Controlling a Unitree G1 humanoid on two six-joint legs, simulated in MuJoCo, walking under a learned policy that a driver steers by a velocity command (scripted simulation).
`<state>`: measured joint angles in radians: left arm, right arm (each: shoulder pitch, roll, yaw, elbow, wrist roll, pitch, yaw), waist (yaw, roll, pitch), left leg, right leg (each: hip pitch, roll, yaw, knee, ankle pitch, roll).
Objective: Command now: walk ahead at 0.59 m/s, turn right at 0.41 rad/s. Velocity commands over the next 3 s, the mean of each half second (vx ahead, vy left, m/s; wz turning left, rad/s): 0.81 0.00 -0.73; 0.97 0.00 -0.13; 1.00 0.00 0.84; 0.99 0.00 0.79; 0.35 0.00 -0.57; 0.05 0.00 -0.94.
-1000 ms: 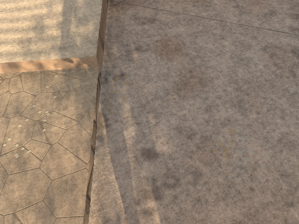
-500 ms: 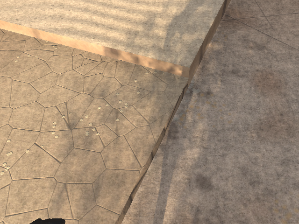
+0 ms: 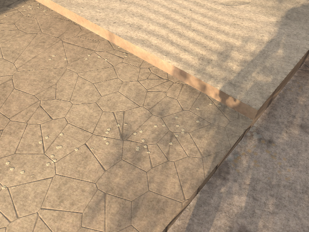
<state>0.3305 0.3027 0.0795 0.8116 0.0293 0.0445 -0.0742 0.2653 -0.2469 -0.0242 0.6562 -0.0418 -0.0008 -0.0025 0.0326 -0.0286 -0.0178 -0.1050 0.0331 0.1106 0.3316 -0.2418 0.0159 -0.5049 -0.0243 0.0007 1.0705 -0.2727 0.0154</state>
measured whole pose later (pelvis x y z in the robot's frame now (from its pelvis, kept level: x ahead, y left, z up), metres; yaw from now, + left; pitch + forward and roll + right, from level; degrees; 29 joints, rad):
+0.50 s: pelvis +0.27 -0.16 -0.04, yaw -25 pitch +1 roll +1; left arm 0.27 0.33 0.08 0.77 0.02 0.00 -0.03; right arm 0.22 -0.26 -0.03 0.75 -0.05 -0.07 0.01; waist 0.01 0.01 0.06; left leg -0.28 0.13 -0.03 1.39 -0.35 -0.02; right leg -0.46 0.12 -0.07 0.75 -0.29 -0.15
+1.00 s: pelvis +0.70 -0.39 -0.03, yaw -26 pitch +0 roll +2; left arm 0.22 0.26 0.00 0.78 0.06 -0.10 -0.01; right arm 0.39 -0.31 -0.06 0.88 -0.02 -0.03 0.01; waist -0.05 -0.02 0.02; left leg -0.35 -0.18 0.07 0.57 -0.23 0.17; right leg -0.33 0.10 0.07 1.48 -0.25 -0.04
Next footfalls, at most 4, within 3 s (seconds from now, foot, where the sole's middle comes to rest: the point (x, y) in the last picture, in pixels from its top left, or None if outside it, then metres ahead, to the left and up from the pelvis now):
0.38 right None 0.34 -0.22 -0.79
0.88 left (241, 185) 0.79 -0.40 -0.79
1.30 right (291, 138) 1.10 -0.74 -0.79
1.74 left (256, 76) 1.44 -0.56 -0.63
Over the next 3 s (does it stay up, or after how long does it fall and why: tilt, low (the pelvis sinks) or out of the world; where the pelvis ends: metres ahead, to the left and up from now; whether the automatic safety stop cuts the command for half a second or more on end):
stays up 1.98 -0.52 0.14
